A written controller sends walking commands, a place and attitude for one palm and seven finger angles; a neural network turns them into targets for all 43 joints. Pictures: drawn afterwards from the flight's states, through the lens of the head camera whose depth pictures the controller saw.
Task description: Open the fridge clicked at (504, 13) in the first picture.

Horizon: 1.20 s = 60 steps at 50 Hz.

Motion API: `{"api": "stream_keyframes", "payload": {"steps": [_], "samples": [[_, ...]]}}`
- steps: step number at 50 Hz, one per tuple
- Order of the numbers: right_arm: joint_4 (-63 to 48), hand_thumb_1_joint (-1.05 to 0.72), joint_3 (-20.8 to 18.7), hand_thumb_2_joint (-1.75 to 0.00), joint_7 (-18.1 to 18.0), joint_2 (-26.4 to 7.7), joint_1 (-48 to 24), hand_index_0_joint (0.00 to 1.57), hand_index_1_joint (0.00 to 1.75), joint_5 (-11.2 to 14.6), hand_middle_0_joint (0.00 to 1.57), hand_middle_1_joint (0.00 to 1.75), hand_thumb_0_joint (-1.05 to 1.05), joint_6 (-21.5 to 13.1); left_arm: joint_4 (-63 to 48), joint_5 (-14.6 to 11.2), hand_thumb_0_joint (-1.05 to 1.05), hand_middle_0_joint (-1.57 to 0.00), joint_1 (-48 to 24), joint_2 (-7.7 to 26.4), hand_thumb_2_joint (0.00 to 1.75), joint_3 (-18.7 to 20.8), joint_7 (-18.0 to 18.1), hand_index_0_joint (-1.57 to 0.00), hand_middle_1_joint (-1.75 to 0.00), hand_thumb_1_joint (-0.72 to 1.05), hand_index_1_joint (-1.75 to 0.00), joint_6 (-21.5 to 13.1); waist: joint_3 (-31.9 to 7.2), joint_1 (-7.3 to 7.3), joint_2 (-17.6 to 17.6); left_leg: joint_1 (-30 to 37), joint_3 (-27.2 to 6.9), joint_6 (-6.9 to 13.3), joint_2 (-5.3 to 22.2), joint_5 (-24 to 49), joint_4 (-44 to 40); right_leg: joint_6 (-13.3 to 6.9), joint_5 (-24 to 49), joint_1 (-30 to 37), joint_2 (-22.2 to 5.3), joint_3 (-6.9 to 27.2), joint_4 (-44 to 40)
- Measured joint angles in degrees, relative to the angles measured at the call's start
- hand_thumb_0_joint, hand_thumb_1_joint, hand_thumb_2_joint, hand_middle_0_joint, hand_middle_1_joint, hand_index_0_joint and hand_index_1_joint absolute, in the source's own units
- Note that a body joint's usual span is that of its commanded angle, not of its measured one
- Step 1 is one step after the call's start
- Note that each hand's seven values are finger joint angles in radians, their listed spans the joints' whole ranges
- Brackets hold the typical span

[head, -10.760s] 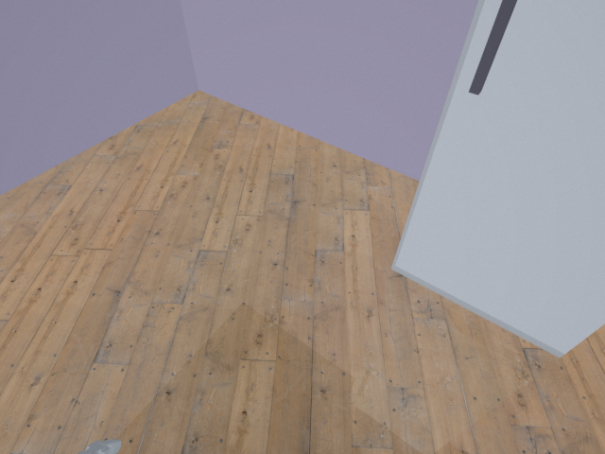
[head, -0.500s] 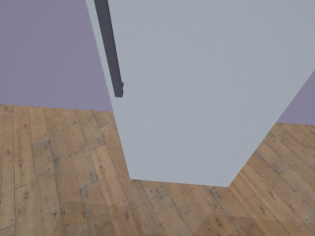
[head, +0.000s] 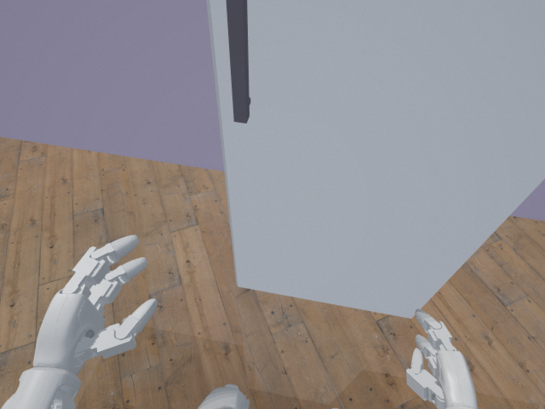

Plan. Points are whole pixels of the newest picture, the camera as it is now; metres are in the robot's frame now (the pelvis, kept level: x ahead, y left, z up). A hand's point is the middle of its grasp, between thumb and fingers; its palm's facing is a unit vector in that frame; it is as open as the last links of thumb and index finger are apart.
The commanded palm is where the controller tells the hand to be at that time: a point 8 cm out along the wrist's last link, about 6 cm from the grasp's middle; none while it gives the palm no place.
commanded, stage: raise the hand to about handle height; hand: left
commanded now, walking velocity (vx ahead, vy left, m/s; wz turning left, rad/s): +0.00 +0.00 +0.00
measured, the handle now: out of the picture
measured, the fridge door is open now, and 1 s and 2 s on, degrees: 0 0 0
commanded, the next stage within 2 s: move the hooked fingers beside the handle in 1.54 s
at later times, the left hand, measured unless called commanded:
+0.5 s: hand (93, 231) +0.25 +0.24 +0.18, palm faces +0.04 -0.99 -0.10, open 12.4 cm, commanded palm +0.22 +0.29 +0.20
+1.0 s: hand (41, 127) +0.29 +0.26 +0.28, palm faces +0.07 -0.99 -0.12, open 13.9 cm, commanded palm +0.26 +0.31 +0.29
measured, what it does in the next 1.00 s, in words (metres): rises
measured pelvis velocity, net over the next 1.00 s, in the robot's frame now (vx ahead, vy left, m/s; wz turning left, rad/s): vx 0.01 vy -0.01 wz -0.02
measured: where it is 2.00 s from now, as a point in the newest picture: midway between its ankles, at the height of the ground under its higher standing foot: outside the picture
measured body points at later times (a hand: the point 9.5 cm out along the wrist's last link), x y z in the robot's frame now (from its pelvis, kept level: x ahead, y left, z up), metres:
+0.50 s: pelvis +0.02 +0.01 +0.05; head +0.01 +0.01 +0.50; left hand +0.24 +0.29 +0.18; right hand +0.20 -0.23 -0.01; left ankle +0.04 +0.12 -0.68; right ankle +0.02 -0.11 -0.68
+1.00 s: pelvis +0.01 -0.01 +0.06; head -0.03 -0.03 +0.51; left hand +0.28 +0.31 +0.29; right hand +0.23 -0.22 +0.00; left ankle +0.04 +0.12 -0.68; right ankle +0.02 -0.11 -0.68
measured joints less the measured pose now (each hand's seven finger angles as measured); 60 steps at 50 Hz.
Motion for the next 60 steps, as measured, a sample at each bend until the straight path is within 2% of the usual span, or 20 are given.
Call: {"api": "stream_keyframes", "payload": {"steps": [2, 5, 9, 12, 21, 30, 39, 54, 60], "samples": [[1.47, -0.9, 1.26, -0.89, -0.33, 0.95, 0.19, 0.2, 0.3, 0.1, 0.2, 0.3, 0.01, -0.02, -0.89, 0.2, 0.01, -0.24, -2.28, 0.78, 0.69, -0.17, -0.65, -0.24, -0.62, 0.4, -0.62, 1.13, 0.68, -0.11, 0.23, 1.21, -0.17, 0.06, -0.04, 0.76, -1.48, 0.11, 0.92, 1.42, 0.06, -0.2, -1.84], [2.71, -0.9, 2.71, -0.89, -0.63, 2.35, 0.89, 0.2, 0.3, 0.33, 0.2, 0.3, 0.01, 0.2, -1.39, 0.14, 0.01, -0.24, -4.56, 2.25, 0.66, 0.31, -1.35, -0.24, -0.67, 0.33, -0.67, 4.74, 1.09, -0.87, 0.59, 3.82, 0.32, 0.29, -0.07, 2.07, -4.69, 0.36, 2.47, 3.86, 0.14, 0.21, -5.11], [3.21, -0.9, 3.6, -0.89, -0.91, 3.17, 2.33, 0.2, 0.3, 0.46, 0.21, 0.3, 0.01, 0.11, -1.39, -1.33, 0.0, -0.25, -5.18, 3.55, 0.62, 2.34, -1.22, -0.25, -0.73, 0.23, -0.73, 9.27, 0.98, -1.94, 0.82, 7.81, 1.7, 0.57, -0.2, 3.76, -9.46, 0.74, 4.32, 7.06, 0.12, 1.47, -9.3], [3.42, -0.9, 3.49, -0.89, -0.98, 2.59, 3.3, 0.2, 0.3, 0.65, 0.21, 0.3, 0.01, -0.34, -1.47, -2.44, 0.0, -0.26, -5.21, 3.84, 0.59, 4.11, -0.85, -0.26, -0.77, 0.16, -0.77, 10.92, 0.97, -2.13, 0.88, 10.35, 2.41, 0.72, -0.31, 4.64, -12.22, 0.96, 5.27, 9.23, 0.09, 2.11, -11.76], [5.36, -0.9, 1.89, -0.89, -1.91, -0.75, 2.7, 0.2, 0.3, 1.38, 0.21, 0.3, 0.01, -1.01, -3.01, -2.36, 0.0, -0.27, -8.63, 4.31, 0.5, 5.38, -1.11, -0.27, -0.91, -0.04, -0.91, 13.88, 2.04, -0.72, 0.63, 16.98, 2.63, 0.91, -0.78, 6.39, -17.93, 1.22, 7.02, 15.82, -0.1, 2.21, -17.41], [5.03, -0.9, 2.43, -0.89, -2.76, -0.85, -0.38, 0.2, 0.3, 2.23, 0.2, 0.3, 0.01, 0.23, -1.65, -3.04, -0.01, -0.29, -15.97, 7.11, 0.41, 8.2, -2.81, -0.29, -1.04, -0.26, -1.04, 20.91, 2.52, 0.75, 0.92, 23.36, 2.35, 0.49, -0.68, 8.78, -23.95, 0.84, 9.3, 22.24, 0.31, 1.84, -23.4], [4.36, -0.9, 4.43, -0.89, -2.56, 0.14, -2.42, 0.2, 0.3, 2.91, 0.2, 0.3, 0.01, 3.12, 1.56, -3.66, -0.01, -0.3, -24.54, 10.23, 0.33, 11.0, -5.48, -0.3, -1.16, -0.44, -1.16, 28.54, 2.34, 1.72, 2.04, 26.89, 2.04, -0.01, -0.46, 11.04, -28.29, 0.32, 11.17, 25.63, 0.74, 1.48, -27.3], [4.69, -0.9, 4.86, -0.89, -2.29, -1.55, -2.22, 0.2, 0.3, 4.11, 0.21, 0.3, 0.01, 7.48, 8.44, -3.05, -0.02, -0.31, -38.32, 15.93, 0.3, 14.42, -8.16, -0.3, -1.2, -0.5, -1.2, 38.14, 1.77, 1.27, 2.87, 27.97, 2.01, -0.43, -0.07, 12.79, -30.53, -0.18, 12.65, 26.46, 1.23, 1.46, -29.13], [3.81, -0.9, 4.2, -0.89, -1.74, -2.49, -2.03, 0.2, 0.3, 4.62, 0.2, 0.3, 0.01, 8.96, 10.19, -3.18, -0.01, -0.3, -38.9, 16.98, 0.3, 14.69, -9.08, -0.3, -1.2, -0.5, -1.2, 40.68, 1.19, 0.56, 2.92, 27.15, 2.61, -0.26, -0.06, 12.74, -30.22, 0.02, 12.76, 25.33, 1.19, 2.08, -28.66]]}}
